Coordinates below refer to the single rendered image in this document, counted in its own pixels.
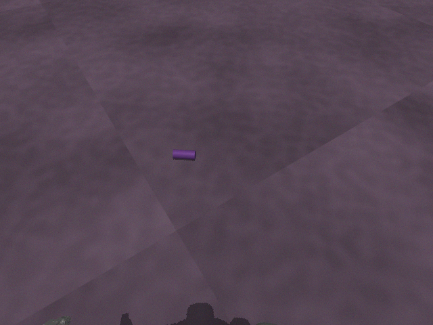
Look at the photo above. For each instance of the can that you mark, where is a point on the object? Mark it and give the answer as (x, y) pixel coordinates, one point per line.
(184, 154)

